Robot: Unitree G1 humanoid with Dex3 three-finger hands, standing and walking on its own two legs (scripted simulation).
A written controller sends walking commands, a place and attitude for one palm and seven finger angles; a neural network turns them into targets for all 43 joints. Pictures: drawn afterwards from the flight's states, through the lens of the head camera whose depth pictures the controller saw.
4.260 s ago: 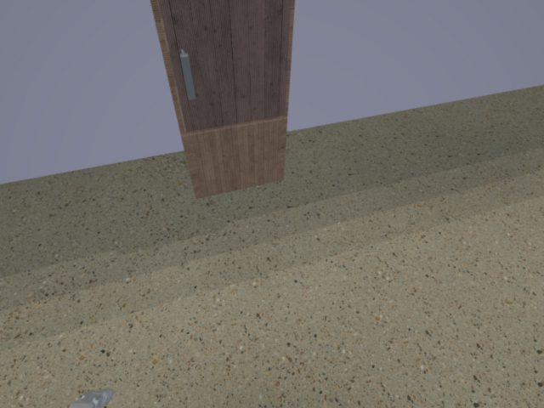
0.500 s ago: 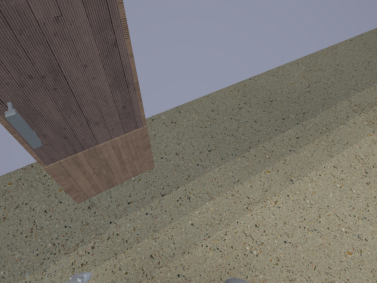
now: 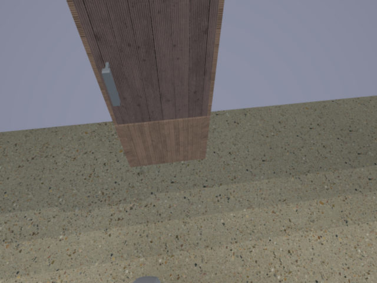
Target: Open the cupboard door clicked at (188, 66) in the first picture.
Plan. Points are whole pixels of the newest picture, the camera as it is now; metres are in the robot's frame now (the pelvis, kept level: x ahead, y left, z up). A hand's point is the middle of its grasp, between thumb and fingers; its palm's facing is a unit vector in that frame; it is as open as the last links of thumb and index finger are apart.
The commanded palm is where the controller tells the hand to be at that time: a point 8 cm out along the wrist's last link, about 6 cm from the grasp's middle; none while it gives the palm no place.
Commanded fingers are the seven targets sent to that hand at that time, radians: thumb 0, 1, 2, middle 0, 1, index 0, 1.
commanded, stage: turn to face it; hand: left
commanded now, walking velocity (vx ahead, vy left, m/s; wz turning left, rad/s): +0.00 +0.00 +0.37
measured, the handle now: (112, 84) +0.76 +0.35 -0.09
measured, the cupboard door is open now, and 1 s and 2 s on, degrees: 0 0 0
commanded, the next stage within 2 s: take the last steps up to it in 0.36 s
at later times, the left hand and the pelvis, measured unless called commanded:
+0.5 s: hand out of the picture +0.05 +0.22 -0.15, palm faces +0.17 -0.95 -0.27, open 7.3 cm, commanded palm none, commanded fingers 0.00 0.90 0.90 -0.20 -0.30 -0.20 -0.30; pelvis -0.01 +0.00 +0.00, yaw +8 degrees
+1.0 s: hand out of the picture -0.10 +0.16 -0.17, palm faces +0.36 -0.92 -0.14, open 7.3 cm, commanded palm none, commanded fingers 0.00 0.90 0.90 -0.20 -0.30 -0.20 -0.30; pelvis +0.05 +0.05 +0.00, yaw +14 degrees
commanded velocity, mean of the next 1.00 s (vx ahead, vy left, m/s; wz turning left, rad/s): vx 0.17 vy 0.00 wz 0.14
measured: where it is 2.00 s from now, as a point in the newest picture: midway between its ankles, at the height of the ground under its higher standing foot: (168, 266)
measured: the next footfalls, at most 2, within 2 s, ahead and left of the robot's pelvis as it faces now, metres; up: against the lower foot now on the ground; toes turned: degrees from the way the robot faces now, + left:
left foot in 0.06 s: +0.02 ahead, +0.13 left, +0.00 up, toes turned +7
right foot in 0.50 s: +0.04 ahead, -0.10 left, +0.00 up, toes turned +5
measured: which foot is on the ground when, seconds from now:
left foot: up 0.00-0.04, down 0.06-0.52, up 0.54-1.00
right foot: down 0.00-0.06, up 0.08-0.48, down 0.50-1.00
